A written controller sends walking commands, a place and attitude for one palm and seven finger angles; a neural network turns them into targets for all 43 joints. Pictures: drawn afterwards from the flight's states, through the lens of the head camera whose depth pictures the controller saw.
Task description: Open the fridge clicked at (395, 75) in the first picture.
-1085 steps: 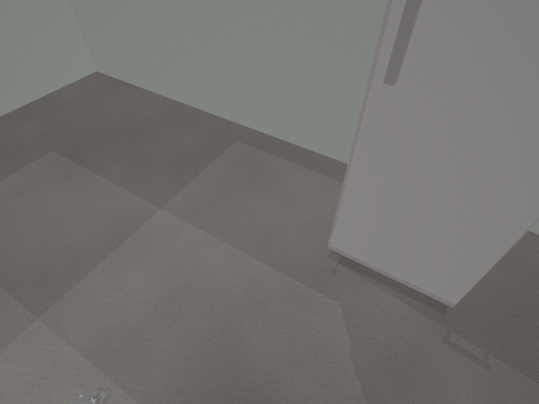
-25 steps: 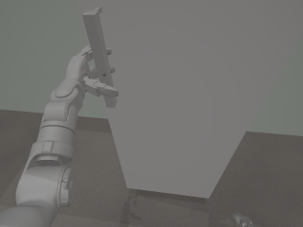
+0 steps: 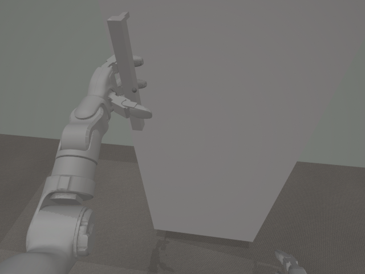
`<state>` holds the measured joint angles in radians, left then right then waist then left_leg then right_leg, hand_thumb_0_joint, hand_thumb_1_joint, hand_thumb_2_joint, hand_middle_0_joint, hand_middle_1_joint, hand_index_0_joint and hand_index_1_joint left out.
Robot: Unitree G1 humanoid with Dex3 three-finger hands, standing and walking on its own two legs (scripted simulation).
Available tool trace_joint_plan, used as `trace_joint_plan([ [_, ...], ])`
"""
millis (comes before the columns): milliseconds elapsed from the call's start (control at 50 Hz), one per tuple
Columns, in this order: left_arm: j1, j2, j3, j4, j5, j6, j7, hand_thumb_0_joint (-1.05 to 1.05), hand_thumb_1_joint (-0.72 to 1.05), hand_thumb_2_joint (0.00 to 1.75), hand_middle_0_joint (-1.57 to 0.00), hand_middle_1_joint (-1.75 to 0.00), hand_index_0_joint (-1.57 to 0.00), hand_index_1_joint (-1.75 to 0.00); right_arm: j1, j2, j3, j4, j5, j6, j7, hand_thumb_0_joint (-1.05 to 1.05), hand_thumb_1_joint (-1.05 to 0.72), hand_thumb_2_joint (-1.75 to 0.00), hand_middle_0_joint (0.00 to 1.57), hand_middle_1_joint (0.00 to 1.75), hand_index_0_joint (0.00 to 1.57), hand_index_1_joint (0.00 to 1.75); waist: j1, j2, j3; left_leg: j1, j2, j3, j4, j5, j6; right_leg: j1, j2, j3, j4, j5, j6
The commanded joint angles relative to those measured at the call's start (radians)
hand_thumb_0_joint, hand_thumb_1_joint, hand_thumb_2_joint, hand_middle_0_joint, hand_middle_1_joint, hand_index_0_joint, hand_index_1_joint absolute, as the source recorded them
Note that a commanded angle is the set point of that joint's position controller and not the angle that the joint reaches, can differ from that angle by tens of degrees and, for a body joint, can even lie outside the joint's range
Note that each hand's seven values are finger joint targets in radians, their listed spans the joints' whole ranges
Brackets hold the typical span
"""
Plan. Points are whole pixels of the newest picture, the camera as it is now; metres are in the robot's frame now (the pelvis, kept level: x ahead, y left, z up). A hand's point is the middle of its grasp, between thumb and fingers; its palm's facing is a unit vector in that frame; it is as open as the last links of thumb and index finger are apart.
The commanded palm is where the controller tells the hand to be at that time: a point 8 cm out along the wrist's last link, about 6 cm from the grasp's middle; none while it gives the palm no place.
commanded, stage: grip the handle and tug to test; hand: left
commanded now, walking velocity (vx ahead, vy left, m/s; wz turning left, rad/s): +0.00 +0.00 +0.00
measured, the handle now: (132, 77) +0.47 +0.15 +0.23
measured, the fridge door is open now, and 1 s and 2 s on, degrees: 0 0 0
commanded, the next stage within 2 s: pull the door a little, standing still in 1.40 s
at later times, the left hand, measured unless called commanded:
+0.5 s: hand (137, 88) +0.42 +0.13 +0.23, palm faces -0.05 -1.00 +0.01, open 8.1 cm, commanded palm +0.40 +0.18 +0.22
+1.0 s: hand (137, 89) +0.42 +0.13 +0.22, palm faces -0.04 -1.00 +0.00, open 5.7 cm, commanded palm +0.39 +0.18 +0.22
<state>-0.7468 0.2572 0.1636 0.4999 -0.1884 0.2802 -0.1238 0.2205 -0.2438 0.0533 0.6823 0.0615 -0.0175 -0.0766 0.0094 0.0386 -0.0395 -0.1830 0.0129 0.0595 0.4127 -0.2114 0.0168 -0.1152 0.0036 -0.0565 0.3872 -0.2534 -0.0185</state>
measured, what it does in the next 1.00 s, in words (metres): stands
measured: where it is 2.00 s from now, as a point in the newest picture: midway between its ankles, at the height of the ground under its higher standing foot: outside the picture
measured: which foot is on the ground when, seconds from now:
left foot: down 0.00-1.00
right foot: down 0.00-1.00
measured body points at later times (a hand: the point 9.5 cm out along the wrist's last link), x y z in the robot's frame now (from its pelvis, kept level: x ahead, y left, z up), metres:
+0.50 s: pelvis +0.00 +0.00 +0.00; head -0.02 -0.02 +0.45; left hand +0.42 +0.18 +0.23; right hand +0.12 -0.25 -0.11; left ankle +0.01 +0.11 -0.74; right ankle -0.03 -0.11 -0.74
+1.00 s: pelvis +0.01 -0.01 +0.00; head -0.01 -0.02 +0.45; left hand +0.42 +0.18 +0.23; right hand +0.16 -0.24 -0.10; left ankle +0.01 +0.11 -0.74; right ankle -0.03 -0.11 -0.74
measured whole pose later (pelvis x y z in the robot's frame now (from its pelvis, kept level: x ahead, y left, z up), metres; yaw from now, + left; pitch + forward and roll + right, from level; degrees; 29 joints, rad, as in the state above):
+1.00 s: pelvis +0.01 -0.01 +0.00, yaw -1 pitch +0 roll +0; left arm -0.71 0.26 0.19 0.49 -0.19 0.28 -0.12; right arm 0.22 -0.25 0.05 0.68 0.06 -0.01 -0.07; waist 0.00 0.04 -0.05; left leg -0.17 0.02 0.07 0.40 -0.22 0.01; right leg -0.10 0.01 -0.05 0.37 -0.26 -0.03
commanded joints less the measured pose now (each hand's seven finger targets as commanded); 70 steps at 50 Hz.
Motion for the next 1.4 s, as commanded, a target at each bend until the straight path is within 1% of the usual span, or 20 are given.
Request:
trace_joint_plan([
  [0,-0.553,0.154,0.024,-0.165,-0.008,-0.051,0.004,0.0,-0.41,0.34,-0.31,-1.21,-0.31,-1.21,-0.093,-0.125,-0.039,-0.125,0.002,-0.043,-0.013,0.0,-0.9,-0.9,0.2,0.3,0.2,0.3,-0.03,-0.048,-0.24,0.179,0.004,-0.06,-0.029,0.222,0.028,-0.054,0.014,0.027,-0.051,0.269,-0.011],
  [60,-0.588,0.133,0.009,-0.129,-0.001,-0.042,0.013,0.0,-0.27,0.4,-0.32,-1.23,-0.32,-1.23,-0.087,-0.122,-0.04,-0.12,0.0,-0.047,-0.014,0.0,-0.9,-0.9,0.2,0.3,0.2,0.3,-0.034,-0.056,-0.233,0.165,0.0,-0.061,-0.029,0.198,0.031,-0.067,0.013,0.031,-0.052,0.251,-0.01],
  [160,-0.606,0.182,0.053,-0.11,-0.008,-0.082,0.008,0.0,-0.03,0.5,-0.35,-1.27,-0.35,-1.27,-0.074,-0.124,-0.041,-0.119,-0.005,-0.051,-0.015,0.0,-0.9,-0.9,0.2,0.3,0.2,0.3,-0.028,-0.073,-0.276,0.16,-0.005,-0.055,-0.029,0.205,0.035,-0.028,0.011,0.038,-0.052,0.277,-0.011],
  [180,-0.556,0.222,0.088,-0.104,-0.006,-0.095,0.008,0.0,0.01,0.52,-0.35,-1.27,-0.35,-1.27,-0.066,-0.13,-0.047,-0.122,-0.006,-0.05,-0.015,0.0,-0.9,-0.9,0.2,0.3,0.2,0.3,-0.013,-0.099,-0.296,0.158,-0.001,-0.056,-0.03,0.224,0.035,0.002,0.01,0.036,-0.049,0.29,-0.011],
  [240,-0.587,0.162,0.036,-0.117,-0.009,-0.111,-0.005,0.0,0.15,0.58,-0.37,-1.29,-0.37,-1.29,-0.074,-0.121,-0.043,-0.126,-0.001,-0.059,-0.013,0.0,-0.9,-0.9,0.2,0.3,0.2,0.3,-0.027,-0.05,-0.272,0.167,-0.003,-0.047,-0.023,0.22,0.036,-0.029,0.011,0.039,-0.049,0.298,-0.01],
  [320,-0.59,0.204,0.064,-0.098,-0.003,-0.107,-0.003,0.0,0.34,0.66,-0.39,-1.32,-0.39,-1.32,-0.063,-0.13,-0.047,-0.118,0.001,-0.06,-0.012,0.0,-0.9,-0.9,0.2,0.3,0.2,0.3,-0.023,-0.065,-0.264,0.154,-0.003,-0.049,-0.026,0.21,0.038,-0.028,0.012,0.04,-0.053,0.291,-0.009],
  [400,-0.589,0.184,0.05,-0.142,-0.006,-0.111,-0.006,0.0,0.53,0.74,-0.41,-1.35,-0.41,-1.35,-0.067,-0.127,-0.048,-0.127,0.001,-0.065,-0.008,0.0,-0.9,-0.9,0.2,0.3,0.2,0.3,-0.019,-0.025,-0.29,0.174,-0.004,-0.048,-0.022,0.244,0.037,-0.016,0.01,0.039,-0.045,0.322,-0.011],
  [500,-0.547,0.228,0.088,-0.117,-0.015,-0.108,-0.015,0.0,0.76,0.84,-0.44,-1.38,-0.44,-1.38,-0.066,-0.134,-0.049,-0.127,0.002,-0.061,-0.011,0.0,-0.9,-0.9,0.2,0.3,0.2,0.3,-0.017,-0.094,-0.257,0.135,-0.004,-0.039,-0.03,0.213,0.043,-0.003,0.01,0.041,-0.054,0.319,-0.003],
  [560,-0.541,0.221,0.083,-0.14,-0.008,-0.105,-0.016,0.0,0.9,0.9,-0.45,-1.4,-0.45,-1.4,-0.071,-0.128,-0.047,-0.132,0.002,-0.06,-0.01,0.0,-0.9,-0.9,0.2,0.3,0.2,0.3,-0.012,-0.056,-0.274,0.145,-0.007,-0.035,-0.02,0.236,0.042,0.0,0.009,0.044,-0.043,0.347,-0.006],
  [680,-0.53,0.236,0.089,-0.189,-0.004,-0.107,-0.012,0.0,0.9,0.9,-0.45,-1.4,-0.45,-1.4,-0.076,-0.13,-0.051,-0.143,0.002,-0.053,-0.009,0.0,-0.9,-0.9,0.2,0.3,0.2,0.3,-0.009,-0.027,-0.303,0.176,-0.005,-0.036,-0.016,0.27,0.038,0.012,0.009,0.041,-0.039,0.363,-0.008],
  [740,-0.54,0.187,0.059,-0.222,-0.009,-0.1,-0.006,0.0,0.9,0.9,-0.45,-1.4,-0.45,-1.4,-0.086,-0.123,-0.048,-0.147,0.001,-0.054,-0.007,0.0,-0.9,-0.9,0.2,0.3,0.2,0.3,-0.016,-0.052,-0.309,0.185,-0.006,-0.039,-0.01,0.298,0.04,0.014,0.012,0.04,-0.032,0.399,-0.008],
  [780,-0.502,0.204,0.071,-0.229,-0.008,-0.1,-0.008,0.0,0.9,0.9,-0.45,-1.4,-0.45,-1.4,-0.085,-0.128,-0.052,-0.15,0.0,-0.049,-0.006,0.0,-0.9,-0.9,0.2,0.3,0.2,0.3,-0.007,-0.064,-0.317,0.19,-0.003,-0.038,-0.015,0.319,0.038,0.035,0.01,0.035,-0.029,0.414,-0.008],
  [840,-0.494,0.168,0.048,-0.288,-0.015,-0.094,-0.013,0.0,0.9,0.9,-0.45,-1.4,-0.45,-1.4,-0.109,-0.119,-0.048,-0.16,0.001,-0.049,-0.002,0.0,-0.9,-0.9,0.2,0.3,0.2,0.3,-0.004,-0.035,-0.328,0.209,-0.006,-0.033,-0.005,0.352,0.039,0.035,0.01,0.039,-0.021,0.46,-0.009],
  [900,-0.508,0.171,0.04,-0.276,-0.017,-0.083,-0.012,0.0,0.9,0.9,-0.45,-1.4,-0.45,-1.4,-0.105,-0.125,-0.046,-0.152,0.003,-0.042,-0.005,0.0,-0.9,-0.9,0.2,0.3,0.2,0.3,-0.015,-0.059,-0.291,0.195,-0.002,-0.04,-0.016,0.32,0.036,0.022,0.012,0.033,-0.034,0.418,-0.007],
  [960,-0.487,0.213,0.086,-0.3,-0.014,-0.073,-0.008,0.0,0.9,0.9,-0.45,-1.4,-0.45,-1.4,-0.109,-0.125,-0.047,-0.155,-0.002,-0.039,-0.005,0.0,-0.9,-0.9,0.2,0.3,0.2,0.3,-0.002,-0.057,-0.321,0.201,-0.006,-0.035,-0.012,0.344,0.038,0.044,0.011,0.039,-0.029,0.452,-0.009],
  [1020,-0.428,0.165,0.055,-0.354,-0.018,-0.066,-0.015,0.0,0.9,0.9,-0.45,-1.4,-0.45,-1.4,-0.127,-0.117,-0.044,-0.172,-0.002,-0.035,0.001,0.0,-0.9,-0.9,0.2,0.3,0.2,0.3,0.009,-0.04,-0.338,0.217,-0.006,-0.036,-0.007,0.406,0.034,0.068,0.009,0.033,-0.016,0.503,-0.012],
  [1200,-0.256,0.186,0.093,-0.489,-0.026,-0.016,-0.018,0.0,0.9,0.9,-0.45,-1.4,-0.45,-1.4,-0.162,-0.116,-0.047,-0.204,-0.001,-0.006,0.01,0.0,-0.9,-0.9,0.2,0.3,0.2,0.3,0.038,-0.05,-0.35,0.223,-0.003,-0.025,-0.008,0.489,0.032,0.121,0.005,0.031,-0.005,0.598,-0.009],
  [1260,-0.208,0.143,0.063,-0.556,-0.026,0.008,-0.02,0.0,0.9,0.9,-0.45,-1.4,-0.45,-1.4,-0.173,-0.111,-0.046,-0.216,-0.002,0.002,0.017,0.0,-0.9,-0.9,0.2,0.3,0.2,0.3,0.038,-0.047,-0.358,0.238,-0.001,-0.024,0.0,0.54,0.029,0.123,0.006,0.028,0.005,0.631,-0.009],
  [1320,-0.081,0.192,0.119,-0.63,-0.031,0.027,-0.02,0.0,0.9,0.9,-0.45,-1.4,-0.45,-1.4,-0.189,-0.111,-0.046,-0.235,-0.002,0.014,0.022,0.0,-0.9,-0.9,0.2,0.3,0.2,0.3,0.063,-0.055,-0.364,0.237,0.002,-0.021,0.002,0.594,0.03,0.154,0.003,0.031,0.011,0.685,-0.007],
  [1380,-0.043,0.18,0.104,-0.661,-0.032,0.057,-0.026,0.0,0.9,0.9,-0.45,-1.4,-0.45,-1.4,-0.195,-0.112,-0.045,-0.243,-0.003,0.029,0.022,0.0,-0.9,-0.9,0.2,0.3,0.2,0.3,0.06,-0.054,-0.345,0.231,0.002,-0.016,0.001,0.591,0.031,0.156,0.001,0.032,0.011,0.7,-0.004],
])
